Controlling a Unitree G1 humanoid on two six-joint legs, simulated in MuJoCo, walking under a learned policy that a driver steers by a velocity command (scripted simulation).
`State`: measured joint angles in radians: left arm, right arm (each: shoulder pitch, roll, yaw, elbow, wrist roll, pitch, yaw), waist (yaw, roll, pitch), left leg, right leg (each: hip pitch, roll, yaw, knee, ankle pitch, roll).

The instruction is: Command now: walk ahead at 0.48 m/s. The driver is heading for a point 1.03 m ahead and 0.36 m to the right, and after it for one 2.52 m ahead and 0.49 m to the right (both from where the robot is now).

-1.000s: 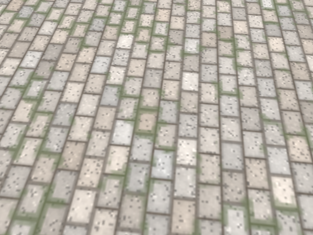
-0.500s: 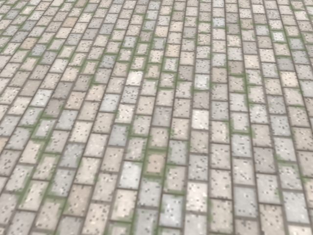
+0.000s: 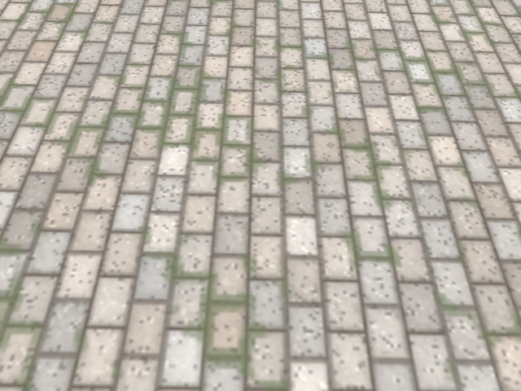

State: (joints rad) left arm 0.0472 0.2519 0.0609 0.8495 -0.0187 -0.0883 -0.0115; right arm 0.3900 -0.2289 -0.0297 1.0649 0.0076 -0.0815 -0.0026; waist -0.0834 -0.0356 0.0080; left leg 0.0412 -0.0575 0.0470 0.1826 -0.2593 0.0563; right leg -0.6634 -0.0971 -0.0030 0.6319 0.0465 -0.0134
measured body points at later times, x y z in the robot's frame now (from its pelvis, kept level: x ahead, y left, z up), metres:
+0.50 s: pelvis +0.28 -0.05 +0.00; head +0.30 -0.06 +0.45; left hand +0.34 +0.23 -0.12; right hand +0.44 -0.33 -0.09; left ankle +0.49 +0.11 -0.69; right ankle +0.24 -0.12 -0.74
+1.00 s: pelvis +0.54 -0.05 +0.00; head +0.57 -0.06 +0.45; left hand +0.82 +0.10 -0.09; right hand +0.43 -0.31 -0.13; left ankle +0.53 +0.08 -0.74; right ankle +0.60 -0.26 -0.68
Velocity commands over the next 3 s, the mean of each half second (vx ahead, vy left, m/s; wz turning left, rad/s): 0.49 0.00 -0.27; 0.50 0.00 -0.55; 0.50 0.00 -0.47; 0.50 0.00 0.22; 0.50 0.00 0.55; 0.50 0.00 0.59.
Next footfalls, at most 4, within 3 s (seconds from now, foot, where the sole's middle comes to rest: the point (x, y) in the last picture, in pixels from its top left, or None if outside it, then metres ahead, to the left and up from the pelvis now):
0.14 right None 0.28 -0.13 -0.78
0.66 left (223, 362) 0.57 0.06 -0.78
1.18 right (349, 304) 0.71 -0.30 -0.78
1.72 left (338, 199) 1.09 -0.34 -0.78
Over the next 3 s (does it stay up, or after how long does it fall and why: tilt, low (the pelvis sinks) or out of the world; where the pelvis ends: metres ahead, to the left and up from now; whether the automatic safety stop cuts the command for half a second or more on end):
stays up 1.51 -0.53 0.00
